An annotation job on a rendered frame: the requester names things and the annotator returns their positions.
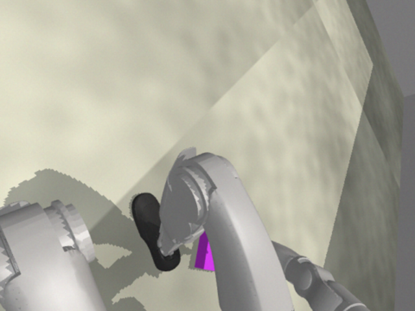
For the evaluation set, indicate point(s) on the right robot arm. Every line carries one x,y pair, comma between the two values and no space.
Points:
318,287

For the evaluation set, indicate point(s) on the right robot foot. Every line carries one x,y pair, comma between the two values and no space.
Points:
145,210

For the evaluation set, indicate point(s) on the right robot hand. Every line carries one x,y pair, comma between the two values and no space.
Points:
285,254

